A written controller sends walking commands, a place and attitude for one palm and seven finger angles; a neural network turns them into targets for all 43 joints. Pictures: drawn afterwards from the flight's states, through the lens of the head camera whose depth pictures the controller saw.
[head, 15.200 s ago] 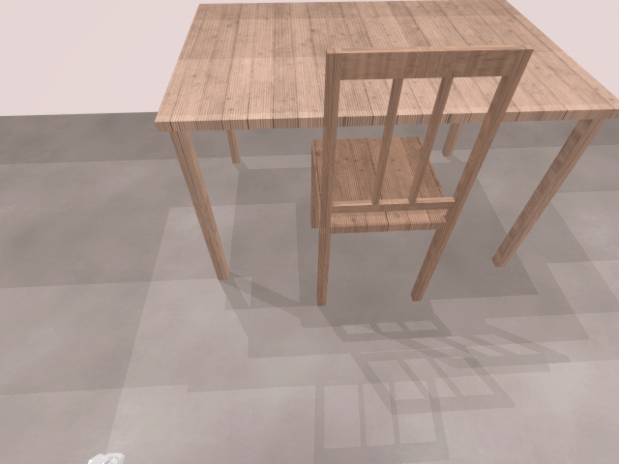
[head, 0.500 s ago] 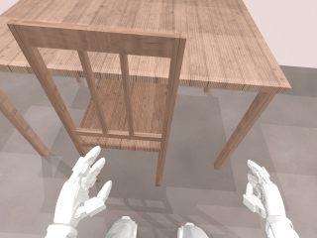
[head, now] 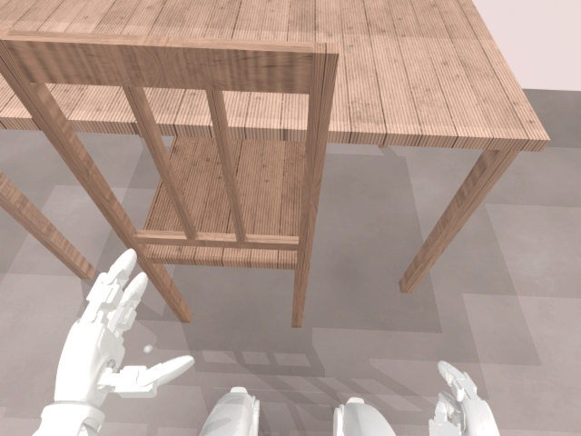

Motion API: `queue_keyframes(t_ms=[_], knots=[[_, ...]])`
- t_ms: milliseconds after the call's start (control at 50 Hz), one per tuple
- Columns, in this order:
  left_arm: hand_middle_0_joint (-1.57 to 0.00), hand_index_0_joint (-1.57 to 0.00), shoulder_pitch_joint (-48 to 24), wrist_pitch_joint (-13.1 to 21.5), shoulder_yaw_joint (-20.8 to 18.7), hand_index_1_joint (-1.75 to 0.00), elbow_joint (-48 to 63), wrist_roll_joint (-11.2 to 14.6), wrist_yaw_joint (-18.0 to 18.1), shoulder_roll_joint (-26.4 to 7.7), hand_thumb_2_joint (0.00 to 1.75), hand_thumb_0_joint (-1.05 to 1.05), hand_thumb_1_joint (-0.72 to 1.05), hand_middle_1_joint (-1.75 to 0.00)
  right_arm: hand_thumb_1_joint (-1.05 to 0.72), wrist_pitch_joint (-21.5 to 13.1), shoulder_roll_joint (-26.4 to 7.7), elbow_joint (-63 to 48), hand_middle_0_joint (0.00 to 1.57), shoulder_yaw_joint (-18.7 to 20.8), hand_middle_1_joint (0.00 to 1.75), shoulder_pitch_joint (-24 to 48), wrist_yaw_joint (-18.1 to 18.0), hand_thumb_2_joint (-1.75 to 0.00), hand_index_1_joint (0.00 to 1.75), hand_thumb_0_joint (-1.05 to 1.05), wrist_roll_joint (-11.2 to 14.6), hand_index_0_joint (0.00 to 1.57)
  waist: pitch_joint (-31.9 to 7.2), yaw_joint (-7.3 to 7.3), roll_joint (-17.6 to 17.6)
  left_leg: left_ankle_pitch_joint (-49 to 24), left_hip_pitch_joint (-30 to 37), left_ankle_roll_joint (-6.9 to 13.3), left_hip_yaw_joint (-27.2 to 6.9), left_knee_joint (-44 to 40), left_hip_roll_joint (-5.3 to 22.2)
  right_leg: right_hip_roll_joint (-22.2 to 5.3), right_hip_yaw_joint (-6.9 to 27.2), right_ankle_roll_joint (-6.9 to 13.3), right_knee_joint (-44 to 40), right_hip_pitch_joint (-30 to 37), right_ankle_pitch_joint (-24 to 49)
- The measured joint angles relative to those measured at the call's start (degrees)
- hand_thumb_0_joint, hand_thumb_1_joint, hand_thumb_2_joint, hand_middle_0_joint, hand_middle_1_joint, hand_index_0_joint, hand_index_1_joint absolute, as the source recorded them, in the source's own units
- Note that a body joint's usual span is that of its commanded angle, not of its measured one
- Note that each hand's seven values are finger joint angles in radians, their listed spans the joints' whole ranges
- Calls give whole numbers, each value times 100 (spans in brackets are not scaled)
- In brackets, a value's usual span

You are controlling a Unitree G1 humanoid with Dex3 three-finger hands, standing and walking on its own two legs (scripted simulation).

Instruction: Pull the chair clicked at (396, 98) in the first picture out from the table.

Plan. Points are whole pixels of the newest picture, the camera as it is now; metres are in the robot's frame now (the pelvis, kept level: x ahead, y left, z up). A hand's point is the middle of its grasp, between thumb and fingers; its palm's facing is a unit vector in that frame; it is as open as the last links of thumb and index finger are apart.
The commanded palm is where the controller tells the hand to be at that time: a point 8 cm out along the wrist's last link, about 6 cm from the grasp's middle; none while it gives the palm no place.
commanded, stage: raise the hand toward the chair's back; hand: left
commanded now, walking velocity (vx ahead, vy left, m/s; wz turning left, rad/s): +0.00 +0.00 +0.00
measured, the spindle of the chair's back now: (168, 178) +0.49 +0.23 +0.03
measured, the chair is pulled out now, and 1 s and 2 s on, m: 0.00 0.00 0.00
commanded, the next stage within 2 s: aim the fingers beside a spindle in 1.18 s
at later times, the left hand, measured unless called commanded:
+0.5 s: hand (131, 328) +0.24 +0.20 +0.05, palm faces +0.01 -1.00 -0.05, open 16.8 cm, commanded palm +0.22 +0.26 +0.06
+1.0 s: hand (126, 309) +0.26 +0.21 +0.06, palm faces +0.00 -1.00 -0.05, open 16.9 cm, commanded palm +0.24 +0.27 +0.06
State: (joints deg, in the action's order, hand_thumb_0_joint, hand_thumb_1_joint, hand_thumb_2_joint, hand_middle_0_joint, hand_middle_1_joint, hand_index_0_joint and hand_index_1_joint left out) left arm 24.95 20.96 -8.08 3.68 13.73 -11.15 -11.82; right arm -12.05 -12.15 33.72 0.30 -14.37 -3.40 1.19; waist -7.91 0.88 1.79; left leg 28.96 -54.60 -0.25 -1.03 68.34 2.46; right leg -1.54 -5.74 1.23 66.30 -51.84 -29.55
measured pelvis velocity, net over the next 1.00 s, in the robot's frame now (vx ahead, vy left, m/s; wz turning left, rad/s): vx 0.02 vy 0.01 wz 0.00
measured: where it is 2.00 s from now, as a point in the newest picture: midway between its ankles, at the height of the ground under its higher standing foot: outside the picture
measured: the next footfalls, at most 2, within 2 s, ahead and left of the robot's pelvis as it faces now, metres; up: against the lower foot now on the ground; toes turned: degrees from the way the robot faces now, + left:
none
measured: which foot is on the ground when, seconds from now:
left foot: down 0.00-1.00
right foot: down 0.00-1.00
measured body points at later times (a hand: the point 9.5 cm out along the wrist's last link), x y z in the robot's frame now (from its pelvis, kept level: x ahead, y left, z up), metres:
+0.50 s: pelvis +0.01 +0.00 +0.01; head +0.08 +0.01 +0.46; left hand +0.23 +0.26 +0.06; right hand +0.21 -0.22 -0.06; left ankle +0.04 +0.12 -0.64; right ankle +0.03 -0.11 -0.64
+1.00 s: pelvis +0.02 +0.01 +0.02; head +0.08 +0.02 +0.46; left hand +0.25 +0.27 +0.06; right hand +0.18 -0.24 -0.06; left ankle +0.04 +0.12 -0.64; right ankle +0.03 -0.11 -0.64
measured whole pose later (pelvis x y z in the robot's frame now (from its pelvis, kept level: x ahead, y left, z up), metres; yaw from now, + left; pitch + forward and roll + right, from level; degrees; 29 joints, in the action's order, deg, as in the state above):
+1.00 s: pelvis +0.02 +0.01 +0.02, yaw +0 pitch +14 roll -2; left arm 16.5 20.4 -12.8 -4.4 15.6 -16.3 -15.0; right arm -12.8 -14.6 32.3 -0.3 -13.7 -3.0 1.3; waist -7.0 1.3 1.4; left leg 28.5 -49.6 0.6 -0.7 63.7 2.0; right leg -1.7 -5.4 0.2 60.8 -46.5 -28.5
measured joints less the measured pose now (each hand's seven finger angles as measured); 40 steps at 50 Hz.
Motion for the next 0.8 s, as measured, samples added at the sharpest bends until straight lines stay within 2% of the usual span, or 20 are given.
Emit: queue_keyframes(t_ms=[60,160,280,420,560,800], knots=[[-11,-10,14,157,9,-15,-48,-12,-36,-39,50,0,-4,-15,-90,-43,-163,-8,20,91,30,17,-19,-90,30,1,10,20,2,17,-20,21,4,14,7,8,-14,-13,7,-14,6,8,-20],[-9,-9,-53,149,34,-14,-118,-15,-107,-102,45,0,-16,-13,-91,-71,-263,-108,20,160,30,144,-53,-90,30,1,29,20,22,16,-59,41,51,28,10,-4,-25,-23,10,-27,-13,60,-38],[-8,-8,-205,119,-41,-11,-167,-2,-96,-132,39,-1,-30,-11,-91,-73,-171,-254,20,68,30,292,-29,-90,30,1,18,20,32,-24,-66,27,170,28,-13,-97,-36,-25,-15,-33,-126,200,-22],[-7,-6,-420,-5,-153,-9,-350,61,-300,-181,33,-1,-43,-9,-91,-17,-39,-318,20,-133,30,345,11,-90,30,1,4,20,16,-96,-34,9,283,30,-33,-200,-44,-26,-36,-42,-251,331,-1],[-6,-6,-626,-84,-313,-9,-518,137,-460,-259,31,-1,-48,-8,-90,-27,-50,-246,20,-206,30,273,10,-90,30,1,-3,20,47,-101,-8,6,347,36,-58,-252,-46,-21,-62,-51,-340,422,17],[-6,-6,-907,-163,-522,-8,-798,262,-601,-360,30,-2,-49,-8,-90,-42,-220,-122,20,-110,30,84,-3,-90,30,1,25,20,79,8,-10,-50,481,66,8,-437,-45,-14,1,-86,-526,530,98]])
